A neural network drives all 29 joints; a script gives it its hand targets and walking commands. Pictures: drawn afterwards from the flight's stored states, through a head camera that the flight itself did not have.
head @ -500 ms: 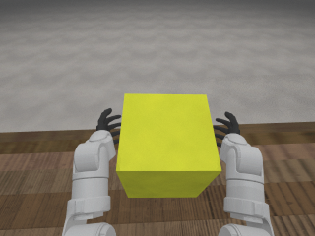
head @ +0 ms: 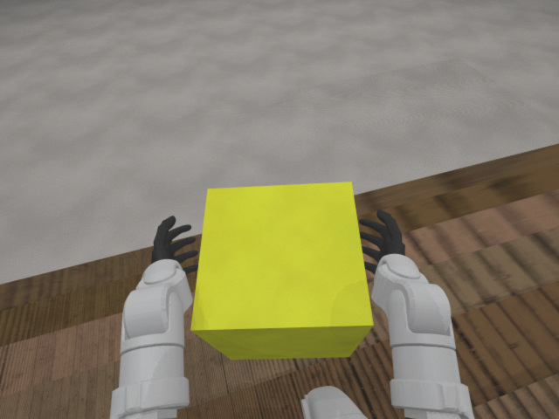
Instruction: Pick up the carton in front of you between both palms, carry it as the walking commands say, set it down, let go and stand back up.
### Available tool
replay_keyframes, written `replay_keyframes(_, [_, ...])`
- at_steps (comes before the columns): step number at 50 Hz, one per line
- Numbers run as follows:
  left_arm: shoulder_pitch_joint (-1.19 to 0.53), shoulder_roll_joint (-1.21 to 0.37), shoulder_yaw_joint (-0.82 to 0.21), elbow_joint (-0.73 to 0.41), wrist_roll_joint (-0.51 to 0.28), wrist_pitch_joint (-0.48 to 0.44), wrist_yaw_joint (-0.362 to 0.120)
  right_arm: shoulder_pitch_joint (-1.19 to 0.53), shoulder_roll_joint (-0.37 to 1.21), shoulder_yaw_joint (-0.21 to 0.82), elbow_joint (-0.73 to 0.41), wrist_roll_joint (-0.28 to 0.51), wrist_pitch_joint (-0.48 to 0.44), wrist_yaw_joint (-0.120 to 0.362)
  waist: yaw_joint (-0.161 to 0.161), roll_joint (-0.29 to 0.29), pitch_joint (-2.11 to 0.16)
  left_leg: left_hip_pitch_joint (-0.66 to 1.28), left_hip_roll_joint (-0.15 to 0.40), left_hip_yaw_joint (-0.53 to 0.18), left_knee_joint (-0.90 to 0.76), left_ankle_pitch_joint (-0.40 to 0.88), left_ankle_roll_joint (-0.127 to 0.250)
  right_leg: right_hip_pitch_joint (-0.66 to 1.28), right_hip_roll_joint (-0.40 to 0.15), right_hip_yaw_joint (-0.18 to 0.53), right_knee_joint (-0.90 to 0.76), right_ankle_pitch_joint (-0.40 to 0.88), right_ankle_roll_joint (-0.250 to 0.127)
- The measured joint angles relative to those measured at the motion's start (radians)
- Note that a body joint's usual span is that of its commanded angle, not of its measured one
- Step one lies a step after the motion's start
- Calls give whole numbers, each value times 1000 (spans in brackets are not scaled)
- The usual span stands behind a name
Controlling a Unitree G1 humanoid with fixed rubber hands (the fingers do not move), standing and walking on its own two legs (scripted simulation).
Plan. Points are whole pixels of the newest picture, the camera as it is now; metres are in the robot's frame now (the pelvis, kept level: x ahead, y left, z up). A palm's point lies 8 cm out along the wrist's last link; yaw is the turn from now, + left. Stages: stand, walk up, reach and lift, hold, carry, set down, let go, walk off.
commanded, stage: carry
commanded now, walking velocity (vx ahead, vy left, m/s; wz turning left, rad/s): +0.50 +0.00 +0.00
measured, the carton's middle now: (284, 280) +0.33 -0.04 -0.01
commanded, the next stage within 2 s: none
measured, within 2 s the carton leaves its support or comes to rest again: neither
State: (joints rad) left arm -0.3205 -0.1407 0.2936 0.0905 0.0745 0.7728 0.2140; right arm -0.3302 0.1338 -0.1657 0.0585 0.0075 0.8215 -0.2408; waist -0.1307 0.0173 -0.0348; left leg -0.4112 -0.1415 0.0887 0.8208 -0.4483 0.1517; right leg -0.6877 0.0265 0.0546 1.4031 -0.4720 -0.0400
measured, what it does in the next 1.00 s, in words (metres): goes down: right foot 0.14 m lower, then left foot 0.14 m lower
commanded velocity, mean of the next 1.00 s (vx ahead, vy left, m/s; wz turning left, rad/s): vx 0.50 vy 0.00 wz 0.00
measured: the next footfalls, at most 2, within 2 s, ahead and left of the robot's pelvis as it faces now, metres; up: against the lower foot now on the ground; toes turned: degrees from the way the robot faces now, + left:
right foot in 0.26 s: +0.37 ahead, -0.11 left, -0.14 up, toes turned +0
left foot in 0.66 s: +0.67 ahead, +0.02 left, -0.27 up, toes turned +2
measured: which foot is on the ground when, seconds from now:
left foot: down 0.00-0.26, up 0.28-0.64, down 0.66-1.00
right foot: up 0.00-0.24, down 0.26-0.66, up 0.68-1.00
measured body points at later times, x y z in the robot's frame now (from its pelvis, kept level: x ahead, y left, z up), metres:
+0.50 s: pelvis +0.38 -0.06 -0.15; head +0.41 -0.06 +0.30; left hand +0.70 +0.12 -0.10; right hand +0.72 -0.20 -0.11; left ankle +0.47 +0.09 -0.80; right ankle +0.33 -0.11 -0.83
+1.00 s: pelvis +0.80 -0.06 -0.33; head +0.81 -0.05 +0.12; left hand +1.13 +0.11 -0.28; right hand +1.12 -0.21 -0.26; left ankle +0.63 +0.02 -0.97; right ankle +0.97 -0.16 -1.03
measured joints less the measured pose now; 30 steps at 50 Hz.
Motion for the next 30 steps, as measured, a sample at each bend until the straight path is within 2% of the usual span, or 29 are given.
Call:
replay_keyframes(1, [6, -7, 10, 6, 4, 4, -3, 3, 2, -3, 13, 6, 2, -3, -1, -1, 1, 16, 2, -5, 14, -34, -3, -18, -17, 9, -106, 41, 7])
replay_keyframes(3, [14, -11, 19, 15, 4, 6, -12, 1, 8, -12, 37, 8, -2, -2, 7, -6, 5, 47, 11, -17, 45, -99, -12, -55, -42, 6, -202, 171, 2])
replay_keyframes(5, [19, -3, 21, 12, 0, -1, -18, -13, 17, -18, 56, 4, -18, 7, 9, -12, 4, 72, 19, -37, 83, -168, -22, -75, -57, -6, -305, 371, -7])
replay_keyframes(8, [19, 17, 13, -9, -10, -22, -15, -31, 29, -13, 58, -2, -52, 11, 10, -38, 3, 119, 24, -62, 153, -288, -37, -18, -57, -36, -635, 666, -1])
replay_keyframes(11, [12, 35, -7, -35, -20, -35, -5, -31, 33, -8, 26, -5, -73, 12, 23, -61, -9, 174, 27, -63, 269, -423, -53, 95, -39, -102, -867, 795, -9])
replay_keyframes(12, [0, 35, -18, -33, -23, -34, -1, -24, 27, -11, 9, -3, -72, 14, 45, -62, -11, 182, 44, -44, 356, -336, -69, 147, -27, -133, -893, 813, -19])
replay_keyframes(13, [-19, 31, -34, -22, -25, -32, 1, -12, 12, -17, -10, 1, -71, 13, 82, -60, -12, 154, 65, -30, 508, -270, -96, 208, -11, -154, -899, 707, -37])
replay_keyframes(14, [-39, 27, -51, -13, -27, -26, 5, -6, -5, -24, -18, 1, -74, 11, 118, -51, -13, 97, 81, -36, 681, -235, -109, 236, 15, -141, -865, 490, -40])
replay_keyframes(15, [-53, 26, -67, -6, -37, -20, 10, -2, -20, -30, -16, -2, -78, 8, 152, -45, -16, 35, 85, -56, 800, -216, -120, 244, 39, -128, -814, 296, -61])
replay_keyframes(16, [-55, 27, -83, -1, -54, -12, 14, 0, -30, -38, -6, -7, -79, 4, 184, -34, -14, -25, 89, -83, 857, -194, -127, 236, 58, -130, -760, 230, -75])
replay_keyframes(17, [-46, 27, -94, -3, -74, -1, 16, 3, -32, -47, 6, -13, -76, 0, 204, -25, -12, -79, 94, -108, 856, -149, -129, 231, 71, -137, -712, 223, -87])
replay_keyframes(19, [-21, 24, -109, -8, -110, 22, 14, 16, -22, -75, 27, -26, -67, -1, 226, -17, -11, -182, 111, -144, 748, -71, -130, 231, 84, -142, -625, 125, -94])
replay_keyframes(22, [0, 6, -108, 0, -113, 29, 15, 26, -8, -112, 42, -34, -57, 14, 235, -11, 2, -288, 147, -153, 480, 51, -138, 257, 84, -137, -560, 4, -85])
replay_keyframes(24, [0, -2, -103, 5, -111, 18, 13, 26, -7, -120, 41, -33, -61, 27, 234, -6, 14, -338, 165, -148, 358, 245, -124, 277, 84, -129, -518, -61, -87])
replay_keyframes(26, [-4, -8, -104, 1, -107, 1, 10, 26, -9, -121, 29, -32, -73, 33, 234, -1, 22, -342, 171, -140, 168, 458, -121, 302, 84, -116, -469, -138, -87])
replay_keyframes(29, [-4, -16, -112, -18, -104, -22, 7, 33, -17, -114, 0, -29, -91, 30, 237, 18, 17, -275, 156, -104, -132, 675, -122, 355, 91, -98, -390, -270, -82])
replay_keyframes(30, [-4, -15, -114, -27, -103, -26, 6, 33, -18, -110, -9, -29, -95, 27, 234, 22, 10, -247, 146, -81, -179, 747, -113, 373, 90, -101, -350, -316, -82])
